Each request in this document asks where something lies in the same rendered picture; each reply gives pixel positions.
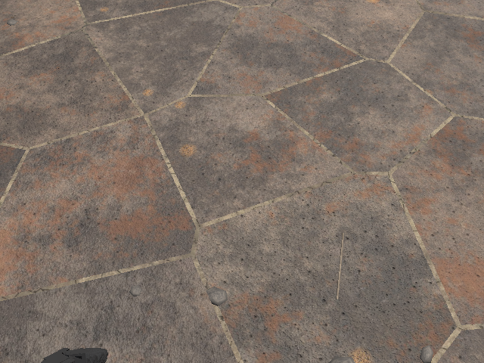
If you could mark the robot left hand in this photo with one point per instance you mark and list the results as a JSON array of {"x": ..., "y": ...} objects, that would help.
[{"x": 87, "y": 355}]

